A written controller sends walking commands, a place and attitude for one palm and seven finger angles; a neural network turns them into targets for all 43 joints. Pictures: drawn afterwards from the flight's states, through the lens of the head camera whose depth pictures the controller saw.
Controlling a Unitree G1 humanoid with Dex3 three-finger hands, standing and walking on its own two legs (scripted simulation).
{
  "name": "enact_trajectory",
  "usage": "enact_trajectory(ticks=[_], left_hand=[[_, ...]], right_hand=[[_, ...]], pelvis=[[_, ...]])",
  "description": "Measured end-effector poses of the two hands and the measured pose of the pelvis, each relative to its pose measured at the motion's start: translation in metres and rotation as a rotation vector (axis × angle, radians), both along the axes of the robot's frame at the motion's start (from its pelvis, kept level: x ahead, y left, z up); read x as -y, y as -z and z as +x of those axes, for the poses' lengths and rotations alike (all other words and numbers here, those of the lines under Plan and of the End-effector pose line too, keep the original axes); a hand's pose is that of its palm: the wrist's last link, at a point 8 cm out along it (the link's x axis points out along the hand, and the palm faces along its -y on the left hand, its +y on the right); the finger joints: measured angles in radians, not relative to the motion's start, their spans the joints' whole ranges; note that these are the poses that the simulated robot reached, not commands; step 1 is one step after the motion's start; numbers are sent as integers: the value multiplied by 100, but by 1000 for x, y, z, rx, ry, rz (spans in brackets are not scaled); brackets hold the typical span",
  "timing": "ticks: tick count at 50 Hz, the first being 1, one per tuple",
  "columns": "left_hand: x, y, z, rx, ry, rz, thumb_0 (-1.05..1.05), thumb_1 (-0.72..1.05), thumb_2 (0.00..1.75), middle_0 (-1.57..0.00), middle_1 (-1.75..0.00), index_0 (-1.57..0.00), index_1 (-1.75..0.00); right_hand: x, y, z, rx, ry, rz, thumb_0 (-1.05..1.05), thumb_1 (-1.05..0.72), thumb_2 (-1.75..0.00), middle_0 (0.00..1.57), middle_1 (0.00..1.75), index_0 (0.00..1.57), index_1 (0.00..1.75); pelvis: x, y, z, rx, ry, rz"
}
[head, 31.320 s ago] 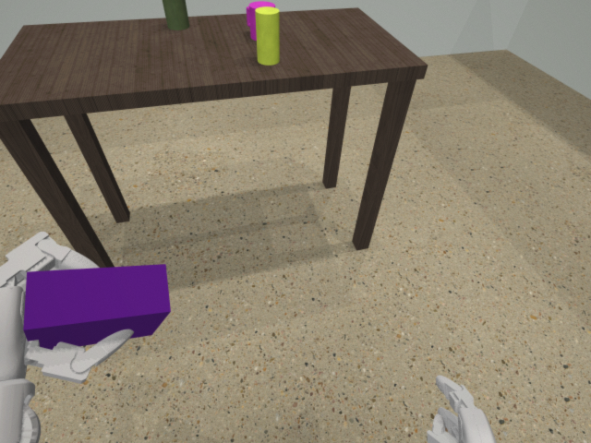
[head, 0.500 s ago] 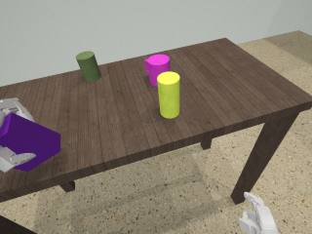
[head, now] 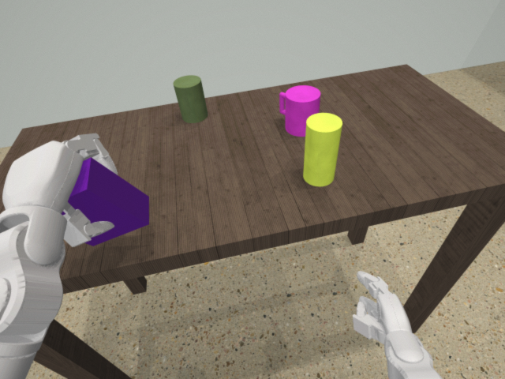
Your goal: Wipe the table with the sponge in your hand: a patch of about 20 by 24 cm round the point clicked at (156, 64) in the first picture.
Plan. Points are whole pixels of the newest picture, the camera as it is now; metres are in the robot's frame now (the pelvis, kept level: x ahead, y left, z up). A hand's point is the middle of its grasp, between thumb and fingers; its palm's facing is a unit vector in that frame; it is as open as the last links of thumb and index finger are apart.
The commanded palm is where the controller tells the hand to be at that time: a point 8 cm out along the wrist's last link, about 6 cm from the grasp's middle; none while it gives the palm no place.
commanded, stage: turn the palm down, sponge in hand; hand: left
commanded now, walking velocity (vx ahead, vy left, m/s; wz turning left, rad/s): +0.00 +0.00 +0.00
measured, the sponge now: (102, 211) +0.26 +0.28 +0.16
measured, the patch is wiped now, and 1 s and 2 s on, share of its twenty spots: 0.00 0.00 0.00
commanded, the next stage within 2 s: move the sponge above the wiping area in 0.68 s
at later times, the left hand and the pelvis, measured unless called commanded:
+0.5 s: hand (119, 213) +0.25 +0.23 +0.19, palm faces +0.19 -0.19 -0.96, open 9.5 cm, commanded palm +0.20 +0.27 +0.31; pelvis +0.00 -0.01 +0.00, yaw -1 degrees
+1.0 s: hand (124, 198) +0.26 +0.23 +0.20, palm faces +0.21 -0.04 -0.98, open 9.4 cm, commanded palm +0.21 +0.26 +0.30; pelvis +0.01 -0.04 +0.00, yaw -2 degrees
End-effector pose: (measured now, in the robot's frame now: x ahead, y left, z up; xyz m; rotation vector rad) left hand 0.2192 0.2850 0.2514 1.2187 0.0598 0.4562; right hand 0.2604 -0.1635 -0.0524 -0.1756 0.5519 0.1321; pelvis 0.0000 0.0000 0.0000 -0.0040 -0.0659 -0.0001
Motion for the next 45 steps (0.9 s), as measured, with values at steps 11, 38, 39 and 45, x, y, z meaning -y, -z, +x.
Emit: enact_trajectory(ticks=[11, 38, 39, 45], left_hand=[[4, -72, -7, 168, -15, 256, 0, -45, 104, -81, -137, -80, -137], [7, -63, 6, 111, -154, 167, 0, -45, 104, -80, -139, -80, -139], [10, -49, 8, 72, -140, 141, 0, -45, 104, -80, -139, -80, -139], [61, 29, 10, -166, 88, 86, 0, -45, 103, -81, -139, -80, -140]], right_hand=[[-9, -8, 13, -1, -42, -7, 1, -90, -90, 20, 30, 20, 30], [40, -1, 2, -17, 21, 34, 1, -90, -90, 20, 30, 20, 30], [43, 0, 1, -14, 27, 37, 1, -90, -90, 20, 30, 20, 30], [59, 4, -1, -7, 50, -24, 1, -90, -90, 20, 30, 20, 30]], pelvis=[[0, -1, 3, 26, 12, -1], [30, -4, 5, 6, 7, 4], [30, -4, 4, 3, 6, 5], [33, 0, 6, 3, 26, 11]])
